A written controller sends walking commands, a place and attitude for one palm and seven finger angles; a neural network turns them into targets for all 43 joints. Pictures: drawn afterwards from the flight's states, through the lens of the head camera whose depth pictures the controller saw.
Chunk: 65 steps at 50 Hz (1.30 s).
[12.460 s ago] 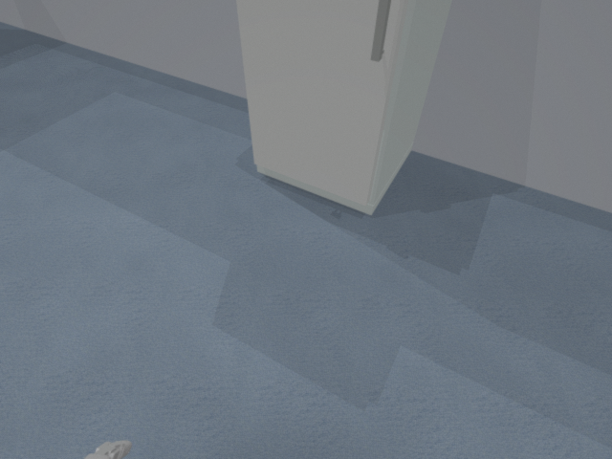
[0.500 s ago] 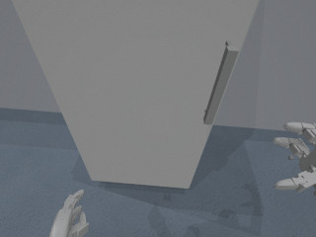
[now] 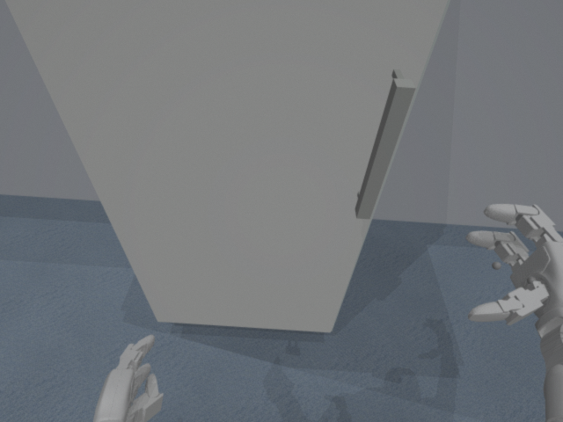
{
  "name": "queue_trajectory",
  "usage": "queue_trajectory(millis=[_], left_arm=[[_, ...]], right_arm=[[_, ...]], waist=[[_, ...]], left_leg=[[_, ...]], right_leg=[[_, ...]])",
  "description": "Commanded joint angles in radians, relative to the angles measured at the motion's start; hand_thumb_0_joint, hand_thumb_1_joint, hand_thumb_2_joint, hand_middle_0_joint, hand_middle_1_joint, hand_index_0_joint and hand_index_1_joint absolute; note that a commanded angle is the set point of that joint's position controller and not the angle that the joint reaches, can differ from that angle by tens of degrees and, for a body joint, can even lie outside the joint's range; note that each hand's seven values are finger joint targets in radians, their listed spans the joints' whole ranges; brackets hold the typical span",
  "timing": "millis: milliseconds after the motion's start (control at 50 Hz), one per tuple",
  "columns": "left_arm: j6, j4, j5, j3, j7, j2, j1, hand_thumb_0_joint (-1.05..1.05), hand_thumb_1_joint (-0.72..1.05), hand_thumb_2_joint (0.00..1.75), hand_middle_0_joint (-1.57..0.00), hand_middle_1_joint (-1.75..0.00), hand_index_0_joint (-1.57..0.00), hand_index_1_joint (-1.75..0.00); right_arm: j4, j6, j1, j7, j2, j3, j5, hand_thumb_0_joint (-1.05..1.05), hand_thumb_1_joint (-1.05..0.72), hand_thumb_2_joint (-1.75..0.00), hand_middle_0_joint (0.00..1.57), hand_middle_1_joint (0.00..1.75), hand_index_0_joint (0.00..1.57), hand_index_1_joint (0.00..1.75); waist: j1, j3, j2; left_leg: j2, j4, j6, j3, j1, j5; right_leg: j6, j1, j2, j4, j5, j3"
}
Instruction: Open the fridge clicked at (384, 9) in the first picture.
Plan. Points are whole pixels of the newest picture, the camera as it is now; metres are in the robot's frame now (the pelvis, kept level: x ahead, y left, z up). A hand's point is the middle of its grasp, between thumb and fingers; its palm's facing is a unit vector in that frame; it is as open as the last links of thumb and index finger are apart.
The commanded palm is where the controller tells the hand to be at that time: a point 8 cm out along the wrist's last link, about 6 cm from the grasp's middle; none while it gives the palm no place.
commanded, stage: move the hooked fingers beside the handle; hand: right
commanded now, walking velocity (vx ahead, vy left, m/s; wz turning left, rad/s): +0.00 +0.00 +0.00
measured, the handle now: (377, 151) +0.53 -0.15 +0.13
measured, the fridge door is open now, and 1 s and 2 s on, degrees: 0 0 0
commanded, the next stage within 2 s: none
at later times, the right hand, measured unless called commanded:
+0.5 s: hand (466, 230) +0.35 -0.24 +0.13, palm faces +0.07 +1.00 -0.01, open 14.0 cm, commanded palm +0.33 -0.29 +0.13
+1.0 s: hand (444, 200) +0.41 -0.24 +0.12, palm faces +0.06 +1.00 +0.01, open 14.0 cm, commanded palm +0.39 -0.28 +0.12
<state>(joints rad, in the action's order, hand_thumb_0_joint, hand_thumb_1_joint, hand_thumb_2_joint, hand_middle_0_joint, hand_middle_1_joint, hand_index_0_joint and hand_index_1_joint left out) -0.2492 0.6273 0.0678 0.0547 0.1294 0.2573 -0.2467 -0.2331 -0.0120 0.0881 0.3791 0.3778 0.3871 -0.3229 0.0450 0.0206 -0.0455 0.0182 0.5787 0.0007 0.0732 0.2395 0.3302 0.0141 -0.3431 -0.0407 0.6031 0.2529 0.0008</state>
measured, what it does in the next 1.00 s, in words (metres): stands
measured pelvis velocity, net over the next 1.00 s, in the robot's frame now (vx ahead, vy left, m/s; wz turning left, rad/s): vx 0.01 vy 0.00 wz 0.03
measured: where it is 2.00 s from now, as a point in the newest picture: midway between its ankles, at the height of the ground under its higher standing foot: outside the picture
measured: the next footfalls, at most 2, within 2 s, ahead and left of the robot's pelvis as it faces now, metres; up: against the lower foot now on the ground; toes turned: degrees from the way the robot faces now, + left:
none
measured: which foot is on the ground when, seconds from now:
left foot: down 0.00-1.00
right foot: down 0.00-1.00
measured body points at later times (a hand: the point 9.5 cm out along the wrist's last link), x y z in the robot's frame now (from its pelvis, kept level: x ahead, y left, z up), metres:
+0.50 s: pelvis +0.00 +0.00 +0.00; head +0.01 +0.01 +0.45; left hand +0.14 +0.26 -0.09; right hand +0.34 -0.30 +0.13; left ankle -0.01 +0.12 -0.73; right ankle +0.04 -0.13 -0.73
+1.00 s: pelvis +0.01 +0.00 -0.01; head +0.03 +0.00 +0.44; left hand +0.10 +0.26 -0.11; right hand +0.40 -0.29 +0.13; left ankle -0.01 +0.12 -0.73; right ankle +0.04 -0.13 -0.73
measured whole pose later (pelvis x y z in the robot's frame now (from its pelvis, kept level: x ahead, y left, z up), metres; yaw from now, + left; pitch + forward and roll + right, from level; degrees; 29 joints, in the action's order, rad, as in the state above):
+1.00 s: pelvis +0.01 +0.00 -0.01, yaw +2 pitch +5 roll +1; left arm -0.10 0.65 0.06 0.03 0.09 0.27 -0.32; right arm -0.74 -0.11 0.53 0.31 0.44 0.38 -0.22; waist -0.04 0.05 -0.02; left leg 0.01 0.63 0.01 0.04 0.38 0.35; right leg 0.01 -0.47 -0.05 0.67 0.29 -0.02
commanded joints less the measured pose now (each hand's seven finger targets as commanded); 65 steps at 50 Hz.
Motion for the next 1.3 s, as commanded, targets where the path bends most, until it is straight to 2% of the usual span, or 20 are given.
queue_trajectory(millis=[0, 100, 140, 220, 260, 320, 460, 580, 640, 700, 840, 900, 940, 1000, 1020, 1080, 1140, 1200, 1220, 1280], left_arm=[[-0.051, -0.148, 0.003, -0.049, 0.014, 0.121, 0.093, 0.00, 0.90, 0.90, -0.20, -0.30, -0.20, -0.30], [-0.032, -0.152, 0.000, -0.048, 0.003, 0.119, 0.097, 0.00, 0.90, 0.90, -0.20, -0.30, -0.20, -0.30], [-0.023, -0.154, 0.000, -0.049, 0.000, 0.120, 0.096, 0.00, 0.90, 0.90, -0.20, -0.30, -0.20, -0.30], [-0.005, -0.148, 0.003, -0.051, 0.002, 0.126, 0.080, 0.00, 0.90, 0.90, -0.20, -0.30, -0.20, -0.30], [0.000, -0.140, 0.004, -0.055, 0.005, 0.128, 0.074, 0.00, 0.90, 0.90, -0.20, -0.30, -0.20, -0.30], [0.004, -0.141, 0.003, -0.057, 0.003, 0.129, 0.064, 0.00, 0.90, 0.90, -0.20, -0.30, -0.20, -0.30], [0.030, -0.125, 0.002, -0.062, 0.001, 0.140, 0.039, 0.00, 0.90, 0.90, -0.20, -0.30, -0.20, -0.30], [0.048, -0.121, 0.002, -0.067, -0.005, 0.142, 0.017, 0.00, 0.90, 0.90, -0.20, -0.30, -0.20, -0.30], [0.057, -0.121, -0.001, -0.072, -0.008, 0.150, 0.002, 0.00, 0.90, 0.90, -0.20, -0.30, -0.20, -0.30], [0.071, -0.112, 0.000, -0.072, -0.009, 0.151, -0.014, 0.00, 0.90, 0.90, -0.20, -0.30, -0.20, -0.30], [0.093, -0.105, -0.006, -0.079, -0.018, 0.155, -0.045, 0.00, 0.90, 0.90, -0.20, -0.30, -0.20, -0.30], [0.106, -0.103, -0.005, -0.079, -0.022, 0.155, -0.053, 0.00, 0.90, 0.90, -0.20, -0.30, -0.20, -0.30], [0.115, -0.099, -0.006, -0.080, -0.023, 0.163, -0.064, 0.00, 0.90, 0.90, -0.20, -0.30, -0.20, -0.30], [0.121, -0.095, -0.009, -0.081, -0.025, 0.159, -0.077, 0.00, 0.90, 0.90, -0.20, -0.30, -0.20, -0.30], [0.124, -0.092, -0.009, -0.084, -0.024, 0.163, -0.088, 0.00, 0.90, 0.90, -0.20, -0.30, -0.20, -0.30], [0.133, -0.077, -0.009, -0.082, -0.025, 0.163, -0.096, 0.00, 0.90, 0.90, -0.20, -0.30, -0.20, -0.30], [0.141, -0.070, -0.017, -0.087, -0.031, 0.170, -0.119, 0.00, 0.90, 0.90, -0.20, -0.30, -0.20, -0.30], [0.153, -0.071, -0.018, -0.088, -0.040, 0.165, -0.127, 0.00, 0.90, 0.90, -0.20, -0.30, -0.20, -0.30], [0.156, -0.072, -0.021, -0.089, -0.042, 0.167, -0.140, 0.00, 0.90, 0.90, -0.20, -0.30, -0.20, -0.30], [0.171, -0.073, -0.020, -0.089, -0.046, 0.170, -0.145, 0.00, 0.90, 0.90, -0.20, -0.30, -0.20, -0.30]], right_arm=[[0.200, -0.060, 0.336, -0.024, 0.243, 0.062, -0.001, 0.00, 0.50, -0.30, 0.30, 1.20, 0.30, 1.20], [0.178, -0.060, 0.343, -0.053, 0.263, 0.089, 0.009, 0.00, 0.50, -0.30, 0.30, 1.20, 0.30, 1.20], [0.141, -0.056, 0.328, -0.055, 0.272, 0.102, 0.008, 0.00, 0.50, -0.30, 0.30, 1.20, 0.30, 1.20], [0.092, -0.058, 0.418, -0.047, 0.264, 0.072, 0.013, 0.00, 0.50, -0.30, 0.30, 1.20, 0.30, 1.20], [0.063, -0.064, 0.463, -0.042, 0.283, 0.081, 0.019, 0.00, 0.50, -0.30, 0.30, 1.20, 0.30, 1.20], [0.067, -0.083, 0.519, -0.035, 0.247, 0.032, 0.021, 0.00, 0.50, -0.30, 0.30, 1.20, 0.30, 1.20], [-0.053, -0.095, 0.597, -0.044, 0.322, 0.082, 0.036, 0.00, 0.50, -0.30, 0.30, 1.20, 0.30, 1.20], [-0.103, -0.120, 0.679, -0.048, 0.300, 0.048, 0.047, 0.00, 0.50, -0.30, 0.30, 1.20, 0.30, 1.20], [-0.165, -0.122, 0.663, -0.053, 0.321, 0.071, 0.050, 0.00, 0.50, -0.30, 0.30, 1.20, 0.30, 1.20], [-0.188, -0.128, 0.749, -0.055, 0.319, 0.048, 0.064, 0.00, 0.50, -0.30, 0.30, 1.20, 0.30, 1.20], [-0.244, -0.166, 0.793, -0.069, 0.331, 0.059, 0.070, 0.00, 0.50, -0.30, 0.30, 1.20, 0.30, 1.20], [-0.277, -0.164, 0.809, -0.069, 0.331, 0.053, 0.081, 0.00, 0.50, -0.30, 0.30, 1.20, 0.30, 1.20], [-0.307, -0.166, 0.846, -0.073, 0.359, 0.067, 0.085, 0.00, 0.50, -0.30, 0.30, 1.20, 0.30, 1.20], [-0.311, -0.181, 0.935, -0.078, 0.303, 0.007, 0.094, 0.00, 0.50, -0.30, 0.30, 1.20, 0.30, 1.20], [-0.322, -0.189, 0.927, -0.084, 0.316, 0.018, 0.091, 0.00, 0.50, -0.30, 0.30, 1.20, 0.30, 1.20], [-0.381, -0.199, 1.006, -0.090, 0.300, -0.008, 0.105, 0.00, 0.50, -0.30, 0.30, 1.20, 0.30, 1.20], [-0.417, -0.216, 1.014, -0.106, 0.351, 0.037, 0.118, 0.00, 0.50, -0.30, 0.30, 1.20, 0.30, 1.20], [-0.434, -0.227, 1.031, -0.112, 0.321, 0.010, 0.129, 0.00, 0.50, -0.30, 0.30, 1.20, 0.30, 1.20], [-0.451, -0.230, 1.010, -0.116, 0.333, 0.027, 0.123, 0.00, 0.50, -0.30, 0.30, 1.20, 0.30, 1.20], [-0.486, -0.229, 1.049, -0.116, 0.348, 0.028, 0.135, 0.00, 0.50, -0.30, 0.30, 1.20, 0.30, 1.20]], waist=[[-0.024, 0.180, -0.037], [-0.011, 0.205, -0.040], [-0.008, 0.194, -0.001], [-0.031, 0.183, 0.021], [-0.037, 0.187, -0.020], [-0.050, 0.214, -0.014], [-0.048, 0.230, -0.006], [-0.062, 0.245, -0.032], [-0.053, 0.258, 0.027], [-0.073, 0.261, -0.016], [-0.072, 0.309, 0.010], [-0.074, 0.299, -0.029], [-0.081, 0.285, 0.003], [-0.100, 0.306, -0.038], [-0.103, 0.318, 0.012], [-0.119, 0.306, -0.024], [-0.103, 0.369, -0.030], [-0.108, 0.372, -0.057], [-0.105, 0.383, -0.003], [-0.112, 0.364, -0.024]], left_leg=[[-0.029, -0.105, -0.009, -0.012, 0.080, -0.157], [-0.026, -0.098, -0.012, -0.015, 0.051, -0.198], [-0.027, -0.100, -0.008, -0.019, 0.040, -0.210], [-0.028, -0.105, -0.004, -0.025, 0.064, -0.193], [-0.027, -0.103, -0.006, -0.031, 0.071, -0.200], [-0.031, -0.095, -0.008, -0.030, 0.080, -0.208], [-0.025, -0.080, -0.006, -0.040, 0.076, -0.228], [-0.030, -0.069, -0.008, -0.039, 0.103, -0.228], [-0.031, -0.061, -0.007, -0.040, 0.092, -0.234], [-0.032, -0.058, -0.008, -0.041, 0.116, -0.235], [-0.039, -0.037, -0.011, -0.039, 0.109, -0.271], [-0.039, -0.030, -0.014, -0.036, 0.126, -0.271], [-0.040, -0.029, -0.012, -0.037, 0.133, -0.264], [-0.043, -0.023, -0.016, -0.031, 0.171, -0.239], [-0.046, -0.024, -0.014, -0.032, 0.161, -0.243], [-0.045, -0.020, -0.013, -0.033, 0.202, -0.214], [-0.045, -0.002, -0.017, -0.033, 0.181, -0.249], [-0.047, 0.010, -0.018, -0.029, 0.199, -0.265], [-0.050, 0.013, -0.017, -0.026, 0.174, -0.281], [-0.048, 0.017, -0.014, -0.033, 0.189, -0.292]], right_leg=[[-0.039, 0.179, 0.038, -0.099, -0.086, 0.018], [-0.038, 0.173, 0.039, -0.099, -0.123, 0.010], [-0.040, 0.150, 0.038, -0.096, -0.122, 0.003], [-0.044, 0.139, 0.038, -0.085, -0.103, -0.004], [-0.043, 0.144, 0.039, -0.081, -0.105, -0.005], [-0.047, 0.159, 0.039, -0.067, -0.115, -0.006], [-0.047, 0.119, 0.042, -0.055, -0.119, -0.006], [-0.047, 0.123, 0.041, -0.042, -0.120, -0.009], [-0.050, 0.100, 0.037, -0.037, -0.121, -0.006], [-0.049, 0.103, 0.037, -0.029, -0.123, -0.009], [-0.051, 0.105, 0.033, -0.012, -0.159, -0.005], [-0.047, 0.096, 0.032, -0.011, -0.163, -0.004], [-0.050, 0.073, 0.030, -0.007, -0.155, -0.003], [-0.046, 0.106, 0.029, -0.002, -0.153, 0.008], [-0.053, 0.100, 0.027, 0.008, -0.159, 0.005], [-0.046, 0.095, 0.026, 0.009, -0.132, 0.010], [-0.046, 0.103, 0.026, 0.024, -0.177, 0.015], [-0.041, 0.112, 0.024, 0.031, -0.204, 0.015], [-0.047, 0.092, 0.024, 0.038, -0.217, 0.012], [-0.046, 0.068, 0.024, 0.039, -0.209, 0.006]])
